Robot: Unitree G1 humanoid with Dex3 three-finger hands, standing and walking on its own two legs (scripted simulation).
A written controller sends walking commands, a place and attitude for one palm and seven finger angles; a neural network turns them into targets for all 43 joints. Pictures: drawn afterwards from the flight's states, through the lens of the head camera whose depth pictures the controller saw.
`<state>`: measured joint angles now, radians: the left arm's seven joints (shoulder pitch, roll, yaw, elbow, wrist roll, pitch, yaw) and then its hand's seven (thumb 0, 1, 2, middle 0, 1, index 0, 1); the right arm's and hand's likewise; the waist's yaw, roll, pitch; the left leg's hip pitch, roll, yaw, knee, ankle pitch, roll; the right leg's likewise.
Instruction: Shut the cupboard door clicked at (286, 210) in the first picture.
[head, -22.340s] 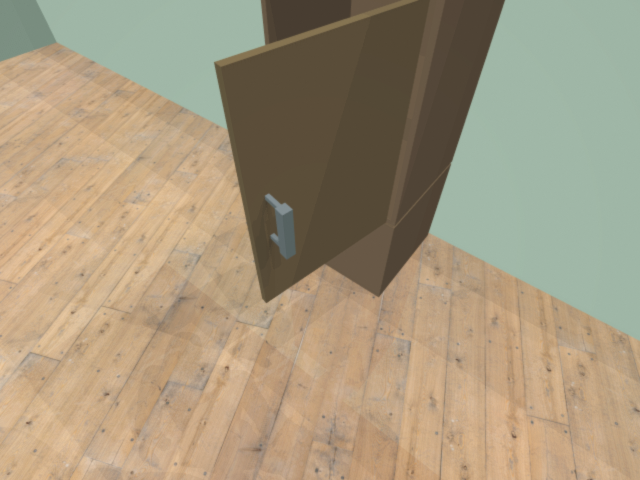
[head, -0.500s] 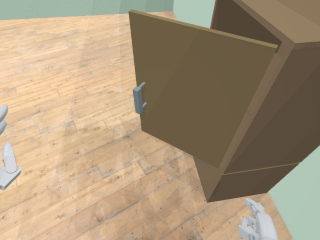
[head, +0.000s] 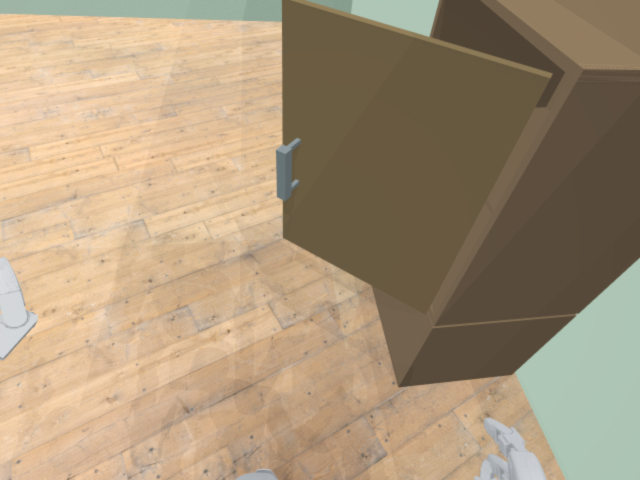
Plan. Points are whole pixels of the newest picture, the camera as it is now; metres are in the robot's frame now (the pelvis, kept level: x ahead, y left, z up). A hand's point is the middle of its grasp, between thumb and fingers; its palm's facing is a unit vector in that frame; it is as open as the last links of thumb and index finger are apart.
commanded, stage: step back with the hand held close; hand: left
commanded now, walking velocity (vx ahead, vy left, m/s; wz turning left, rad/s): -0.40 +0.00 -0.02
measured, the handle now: (289, 169) +0.73 +0.09 -0.05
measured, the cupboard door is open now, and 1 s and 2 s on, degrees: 50 50 50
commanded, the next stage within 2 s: stop stepping back and stand still in 0.54 s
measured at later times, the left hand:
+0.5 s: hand out of the picture +0.13 +0.28 +0.19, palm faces +0.45 -0.80 -0.40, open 7.4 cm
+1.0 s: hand out of the picture +0.07 +0.33 +0.19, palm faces +0.37 -0.87 -0.32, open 7.4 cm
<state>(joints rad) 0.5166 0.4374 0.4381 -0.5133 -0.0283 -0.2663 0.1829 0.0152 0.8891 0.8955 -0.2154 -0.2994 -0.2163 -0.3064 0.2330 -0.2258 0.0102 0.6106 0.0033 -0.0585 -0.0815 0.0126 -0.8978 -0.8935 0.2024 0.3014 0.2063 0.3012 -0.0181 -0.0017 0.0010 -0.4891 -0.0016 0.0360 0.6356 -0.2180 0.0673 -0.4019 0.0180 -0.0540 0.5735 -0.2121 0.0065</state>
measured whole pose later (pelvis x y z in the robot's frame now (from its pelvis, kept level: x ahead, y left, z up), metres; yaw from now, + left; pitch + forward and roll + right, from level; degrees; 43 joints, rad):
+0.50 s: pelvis -0.06 +0.01 +0.00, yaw +1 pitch -1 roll -5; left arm 0.51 0.49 0.42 -0.50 -0.06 -0.28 0.16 0.01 0.89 0.90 -0.22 -0.30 -0.22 -0.31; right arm 0.20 -0.21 0.00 0.64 0.00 -0.07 -0.09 0.01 -0.90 -0.89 0.20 0.30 0.21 0.30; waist -0.01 0.02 -0.05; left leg -0.53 0.02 0.02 0.54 -0.07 0.03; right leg -0.19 0.09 0.02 0.54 -0.34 0.02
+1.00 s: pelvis -0.17 +0.08 +0.02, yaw -4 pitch -1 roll -5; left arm 0.48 0.42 0.43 -0.54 -0.07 -0.11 0.16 0.02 0.89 0.90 -0.21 -0.30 -0.21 -0.31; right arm 0.27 -0.12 0.03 0.64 -0.01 -0.09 -0.03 0.01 -0.90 -0.89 0.20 0.30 0.21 0.30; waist -0.05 -0.03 -0.01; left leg -0.39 0.01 0.04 0.40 -0.11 -0.04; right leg -0.27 0.13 -0.08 0.77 -0.52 -0.02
